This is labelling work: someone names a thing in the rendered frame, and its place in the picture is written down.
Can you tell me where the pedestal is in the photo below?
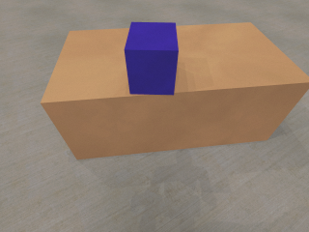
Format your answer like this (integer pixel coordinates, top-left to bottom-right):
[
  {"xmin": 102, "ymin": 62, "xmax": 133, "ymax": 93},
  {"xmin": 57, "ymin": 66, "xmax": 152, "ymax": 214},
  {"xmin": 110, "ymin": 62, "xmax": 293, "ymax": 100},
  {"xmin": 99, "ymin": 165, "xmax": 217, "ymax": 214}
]
[{"xmin": 41, "ymin": 22, "xmax": 309, "ymax": 160}]

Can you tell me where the carton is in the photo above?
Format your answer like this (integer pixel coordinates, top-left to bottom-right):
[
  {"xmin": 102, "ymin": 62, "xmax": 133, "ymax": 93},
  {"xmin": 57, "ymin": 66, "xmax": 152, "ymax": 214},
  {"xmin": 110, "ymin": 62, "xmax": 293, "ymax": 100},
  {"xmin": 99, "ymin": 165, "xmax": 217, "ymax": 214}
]
[{"xmin": 124, "ymin": 22, "xmax": 179, "ymax": 96}]

